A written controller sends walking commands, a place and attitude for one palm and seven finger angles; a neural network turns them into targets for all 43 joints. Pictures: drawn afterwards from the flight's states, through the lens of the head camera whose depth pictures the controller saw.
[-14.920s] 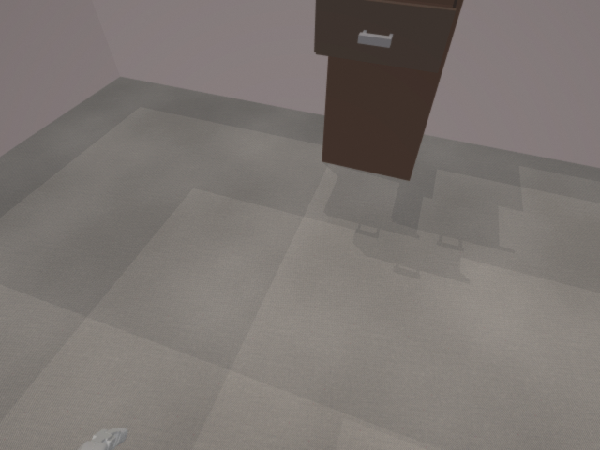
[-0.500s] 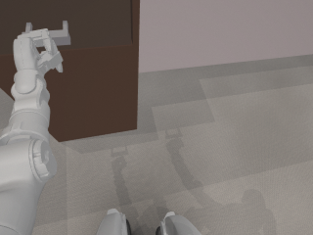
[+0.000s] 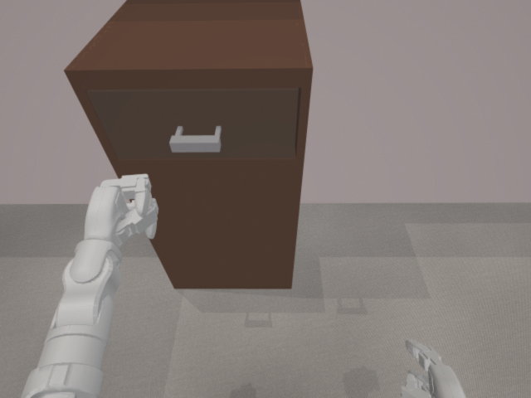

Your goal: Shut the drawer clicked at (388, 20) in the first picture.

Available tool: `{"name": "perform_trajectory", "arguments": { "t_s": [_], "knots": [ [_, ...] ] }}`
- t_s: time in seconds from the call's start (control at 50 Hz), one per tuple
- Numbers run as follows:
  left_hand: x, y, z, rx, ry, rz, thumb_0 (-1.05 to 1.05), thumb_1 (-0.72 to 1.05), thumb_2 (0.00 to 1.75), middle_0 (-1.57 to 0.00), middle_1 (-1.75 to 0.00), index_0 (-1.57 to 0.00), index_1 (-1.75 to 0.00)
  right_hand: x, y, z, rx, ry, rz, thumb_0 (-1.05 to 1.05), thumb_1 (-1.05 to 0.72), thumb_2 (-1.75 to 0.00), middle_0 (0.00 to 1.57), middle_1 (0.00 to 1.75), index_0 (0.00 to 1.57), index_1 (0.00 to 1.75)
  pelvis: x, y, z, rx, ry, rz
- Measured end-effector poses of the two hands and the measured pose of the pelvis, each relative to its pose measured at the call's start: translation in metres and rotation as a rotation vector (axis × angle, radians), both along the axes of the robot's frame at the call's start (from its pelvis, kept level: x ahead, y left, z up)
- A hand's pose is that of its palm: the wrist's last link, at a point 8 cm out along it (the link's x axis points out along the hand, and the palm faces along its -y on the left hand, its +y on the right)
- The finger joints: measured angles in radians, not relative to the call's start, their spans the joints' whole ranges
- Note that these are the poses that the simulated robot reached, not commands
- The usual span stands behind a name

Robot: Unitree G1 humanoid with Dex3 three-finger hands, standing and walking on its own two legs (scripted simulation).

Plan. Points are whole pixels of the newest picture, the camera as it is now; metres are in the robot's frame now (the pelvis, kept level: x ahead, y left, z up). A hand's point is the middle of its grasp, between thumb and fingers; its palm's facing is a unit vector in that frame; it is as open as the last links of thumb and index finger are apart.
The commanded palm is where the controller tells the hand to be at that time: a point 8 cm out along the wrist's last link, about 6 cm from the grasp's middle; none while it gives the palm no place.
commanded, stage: draw the hand back to the body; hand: left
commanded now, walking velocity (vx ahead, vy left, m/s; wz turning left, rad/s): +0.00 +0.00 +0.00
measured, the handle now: (197, 137) +0.61 +0.19 +0.05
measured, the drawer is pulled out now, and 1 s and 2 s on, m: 0.00 0.00 0.00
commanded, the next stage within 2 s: step back with the hand held close in 0.82 s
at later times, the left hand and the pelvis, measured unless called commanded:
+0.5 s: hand (74, 281) +0.21 +0.22 +0.17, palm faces +0.30 -0.90 -0.32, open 3.3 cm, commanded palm +0.16 +0.27 +0.19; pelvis -0.01 +0.00 +0.03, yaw -1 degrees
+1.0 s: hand (39, 299) +0.18 +0.23 +0.19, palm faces +0.37 -0.84 -0.39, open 3.3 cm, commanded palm +0.13 +0.27 +0.20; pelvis +0.00 -0.01 +0.03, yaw -1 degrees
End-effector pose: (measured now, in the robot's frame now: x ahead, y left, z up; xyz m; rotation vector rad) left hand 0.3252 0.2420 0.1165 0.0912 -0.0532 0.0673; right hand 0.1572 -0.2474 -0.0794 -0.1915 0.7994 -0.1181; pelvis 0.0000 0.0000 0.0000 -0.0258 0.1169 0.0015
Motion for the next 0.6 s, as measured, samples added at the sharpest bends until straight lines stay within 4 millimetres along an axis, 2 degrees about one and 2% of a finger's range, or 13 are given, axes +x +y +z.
{"name": "perform_trajectory", "arguments": {
  "t_s": [0.1, 0.24, 0.44, 0.6],
  "knots": [
    [-0.034, 0.001, 0.010, 0.090, 0.028, 0.085, 0.01, 0.89, 0.90, -1.40, -1.60, -1.41, -1.60, 0.015, 0.016, 0.018, 0.016, -0.063, 0.022, 0.01, -0.91, -0.89, 0.20, 0.30, 0.20, 0.30, -0.009, -0.002, 0.011, 0.012, -0.059, -0.009],
    [-0.074, 0.017, 0.026, 0.140, 0.020, 0.195, 0.02, 0.89, 0.90, -1.40, -1.60, -1.41, -1.60, 0.011, 0.028, 0.030, 0.020, -0.078, 0.051, 0.01, -0.91, -0.89, 0.20, 0.30, 0.20, 0.30, -0.016, -0.004, 0.022, 0.012, -0.129, -0.008],
    [-0.135, 0.017, 0.060, 0.231, -0.057, 0.217, 0.02, 0.89, 0.90, -1.40, -1.60, -1.41, -1.60, -0.006, 0.025, 0.024, 0.022, -0.054, 0.056, 0.02, -0.91, -0.89, 0.20, 0.30, 0.20, 0.30, -0.014, -0.003, 0.030, 0.016, -0.182, -0.015],
    [-0.177, 0.024, 0.078, 0.312, -0.077, 0.260, 0.01, 0.89, 0.90, -1.40, -1.60, -1.41, -1.60, -0.003, 0.018, 0.027, 0.009, -0.074, 0.056, 0.02, -0.91, -0.89, 0.20, 0.30, 0.20, 0.30, -0.010, -0.005, 0.031, 0.013, -0.195, -0.015]
  ]
}}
